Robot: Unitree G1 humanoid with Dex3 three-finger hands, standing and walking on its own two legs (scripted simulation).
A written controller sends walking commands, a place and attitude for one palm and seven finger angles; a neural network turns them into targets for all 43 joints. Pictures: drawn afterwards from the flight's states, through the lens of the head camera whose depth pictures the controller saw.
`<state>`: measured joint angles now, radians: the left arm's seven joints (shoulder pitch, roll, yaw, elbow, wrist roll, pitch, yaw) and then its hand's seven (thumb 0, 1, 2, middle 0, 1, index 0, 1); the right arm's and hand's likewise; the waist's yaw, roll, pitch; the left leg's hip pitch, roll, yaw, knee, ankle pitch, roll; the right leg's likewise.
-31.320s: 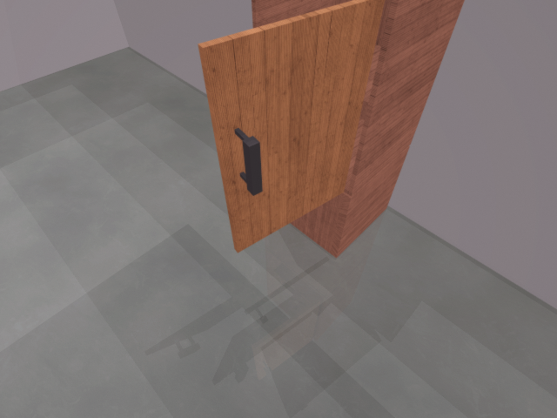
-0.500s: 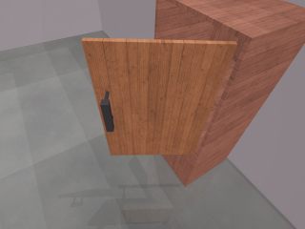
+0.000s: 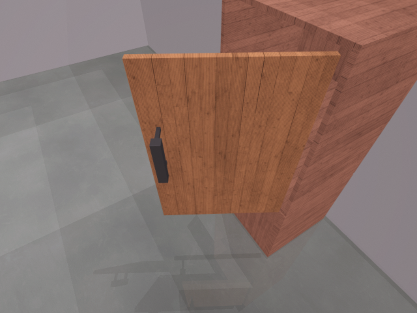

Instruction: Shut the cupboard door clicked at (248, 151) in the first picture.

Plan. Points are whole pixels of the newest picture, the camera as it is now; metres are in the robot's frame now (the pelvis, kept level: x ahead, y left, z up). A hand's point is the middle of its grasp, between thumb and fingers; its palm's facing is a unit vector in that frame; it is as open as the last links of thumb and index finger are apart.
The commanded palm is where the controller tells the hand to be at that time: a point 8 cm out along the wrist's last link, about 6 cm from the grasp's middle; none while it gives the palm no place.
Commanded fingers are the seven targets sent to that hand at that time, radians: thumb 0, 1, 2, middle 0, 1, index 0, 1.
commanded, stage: look again from close up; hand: left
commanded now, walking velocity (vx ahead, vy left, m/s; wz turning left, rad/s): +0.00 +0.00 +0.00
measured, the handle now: (160, 155) +0.47 +0.15 +0.01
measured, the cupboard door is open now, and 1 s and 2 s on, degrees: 60 60 60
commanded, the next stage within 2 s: raise the hand and make a fist in 0.12 s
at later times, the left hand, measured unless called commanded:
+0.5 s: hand (124, 278) +0.19 +0.17 -0.01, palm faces +0.09 -1.00 -0.02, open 6.8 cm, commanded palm +0.11 +0.23 -0.05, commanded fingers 0.00 0.90 0.90 -0.46 -0.58 -0.46 -0.58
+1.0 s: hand (124, 288) +0.18 +0.17 -0.03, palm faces +0.08 -1.00 -0.03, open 4.4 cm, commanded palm +0.14 +0.22 -0.03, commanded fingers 0.00 0.90 0.90 -0.92 -1.08 -0.92 -1.08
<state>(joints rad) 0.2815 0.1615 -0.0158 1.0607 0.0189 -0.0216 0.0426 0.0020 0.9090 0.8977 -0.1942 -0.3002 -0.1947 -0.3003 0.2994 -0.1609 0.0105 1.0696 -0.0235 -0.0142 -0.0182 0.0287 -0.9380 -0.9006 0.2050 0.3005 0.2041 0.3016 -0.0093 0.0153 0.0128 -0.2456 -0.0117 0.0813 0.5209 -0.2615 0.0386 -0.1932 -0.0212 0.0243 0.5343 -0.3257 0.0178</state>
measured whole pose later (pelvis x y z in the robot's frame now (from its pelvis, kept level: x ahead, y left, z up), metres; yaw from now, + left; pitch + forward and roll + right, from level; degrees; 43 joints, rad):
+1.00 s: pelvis -0.03 -0.03 -0.09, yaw +3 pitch +14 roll -1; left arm 0.42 0.23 0.18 -0.04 -0.30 -0.32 -0.26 0.01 0.90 0.90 -0.74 -0.89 -0.74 -0.89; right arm 0.27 -0.19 0.00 0.56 0.02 -0.22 -0.07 0.01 -0.90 -0.90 0.21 0.30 0.21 0.30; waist 0.01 0.03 -0.16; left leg -0.93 0.04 -0.02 1.16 -0.48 -0.01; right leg -0.84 0.02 -0.08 1.15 -0.56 -0.04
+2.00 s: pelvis -0.03 -0.01 -0.06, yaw +3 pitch +9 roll -2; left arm 0.37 0.25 0.14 -0.05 -0.29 -0.31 -0.22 0.01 0.90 0.90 -1.29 -1.50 -1.29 -1.50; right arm 0.28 -0.25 0.03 0.51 0.03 -0.19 -0.05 0.01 -0.90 -0.90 0.21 0.30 0.21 0.30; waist 0.00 0.04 -0.12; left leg -0.76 0.02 -0.01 1.02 -0.43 0.02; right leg -0.66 0.01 -0.07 0.99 -0.49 -0.01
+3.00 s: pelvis -0.03 -0.02 -0.06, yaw +2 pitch +11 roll -1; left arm -0.23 0.17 0.06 0.42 -0.17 -0.29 -0.04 0.01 0.90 0.90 -1.30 -1.50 -1.30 -1.50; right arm 0.26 -0.24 0.03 0.60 0.02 -0.11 -0.02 0.01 -0.90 -0.90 0.21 0.30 0.20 0.30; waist -0.03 0.03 -0.11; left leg -0.78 0.02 0.02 0.99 -0.41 0.01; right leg -0.70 0.01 -0.04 0.99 -0.49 -0.02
